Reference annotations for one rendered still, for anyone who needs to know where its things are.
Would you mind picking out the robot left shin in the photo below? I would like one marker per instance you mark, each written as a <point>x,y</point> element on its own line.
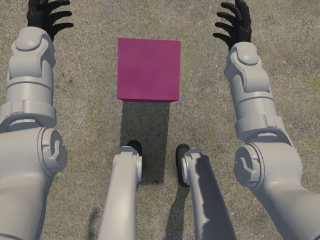
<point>124,149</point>

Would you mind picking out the robot left forearm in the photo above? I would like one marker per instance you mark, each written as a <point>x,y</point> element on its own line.
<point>30,83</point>

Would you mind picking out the robot right upper arm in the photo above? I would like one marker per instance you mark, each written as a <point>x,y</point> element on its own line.
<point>273,171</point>

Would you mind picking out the left robot thigh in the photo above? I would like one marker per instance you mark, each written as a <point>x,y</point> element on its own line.
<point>119,219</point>

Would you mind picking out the robot right forearm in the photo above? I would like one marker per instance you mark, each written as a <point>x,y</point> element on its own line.
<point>256,116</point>

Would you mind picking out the carton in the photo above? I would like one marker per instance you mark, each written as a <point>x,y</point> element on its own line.
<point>148,70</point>

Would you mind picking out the robot left upper arm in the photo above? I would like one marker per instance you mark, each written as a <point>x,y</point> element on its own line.
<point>29,161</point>

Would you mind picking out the right robot hand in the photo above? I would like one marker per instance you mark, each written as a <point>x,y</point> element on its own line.
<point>240,31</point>

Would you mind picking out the left robot hand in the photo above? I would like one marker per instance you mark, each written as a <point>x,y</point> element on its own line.
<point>39,15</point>

